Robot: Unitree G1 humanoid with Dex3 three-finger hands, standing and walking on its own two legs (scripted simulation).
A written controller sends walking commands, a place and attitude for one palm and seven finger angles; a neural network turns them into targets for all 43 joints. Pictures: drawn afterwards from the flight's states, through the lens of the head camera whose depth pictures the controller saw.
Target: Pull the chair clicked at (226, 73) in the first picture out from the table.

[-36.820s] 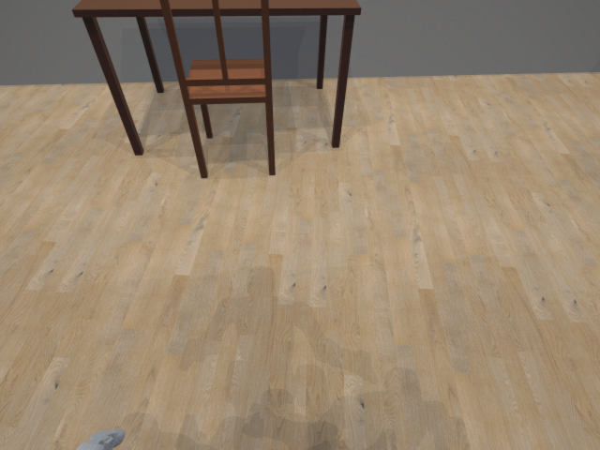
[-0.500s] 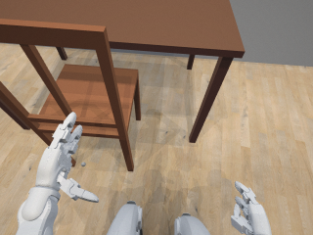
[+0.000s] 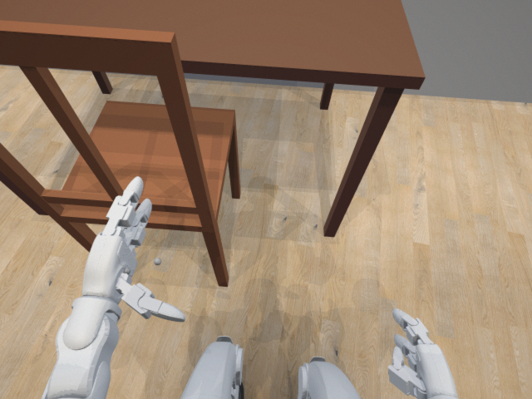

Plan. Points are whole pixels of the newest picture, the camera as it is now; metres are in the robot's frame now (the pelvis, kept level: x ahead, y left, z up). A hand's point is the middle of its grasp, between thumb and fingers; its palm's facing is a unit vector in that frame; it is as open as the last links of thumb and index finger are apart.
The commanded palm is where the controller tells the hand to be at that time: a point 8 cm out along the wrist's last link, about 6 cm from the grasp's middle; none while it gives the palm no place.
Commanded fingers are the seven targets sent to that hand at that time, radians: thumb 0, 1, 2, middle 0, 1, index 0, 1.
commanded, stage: aim the fingers beside a spindle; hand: left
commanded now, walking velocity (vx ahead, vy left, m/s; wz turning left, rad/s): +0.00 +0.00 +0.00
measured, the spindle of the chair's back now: (86, 146) +0.49 +0.34 +0.04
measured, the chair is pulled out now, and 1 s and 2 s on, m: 0.00 0.00 0.00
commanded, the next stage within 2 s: none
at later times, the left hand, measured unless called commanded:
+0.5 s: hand (178, 244) +0.32 +0.15 +0.03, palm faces -0.03 -1.00 -0.03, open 16.9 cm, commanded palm +0.31 +0.21 +0.03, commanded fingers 0.00 -0.50 0.30 -0.06 -0.08 -0.06 -0.08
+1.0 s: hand (179, 246) +0.33 +0.16 +0.01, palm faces -0.03 -1.00 -0.03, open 16.9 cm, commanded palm +0.31 +0.20 +0.02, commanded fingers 0.00 -0.50 0.30 -0.06 -0.08 -0.06 -0.08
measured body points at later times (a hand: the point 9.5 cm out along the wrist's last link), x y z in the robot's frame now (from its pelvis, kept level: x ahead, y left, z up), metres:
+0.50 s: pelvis +0.00 -0.01 -0.01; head +0.09 +0.00 +0.43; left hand +0.32 +0.21 +0.03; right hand +0.17 -0.25 -0.11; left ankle +0.06 +0.10 -0.63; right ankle +0.01 -0.10 -0.63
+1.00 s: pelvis -0.01 -0.01 -0.01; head +0.08 +0.00 +0.43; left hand +0.32 +0.21 +0.02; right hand +0.15 -0.25 -0.11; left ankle +0.06 +0.10 -0.63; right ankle +0.01 -0.10 -0.63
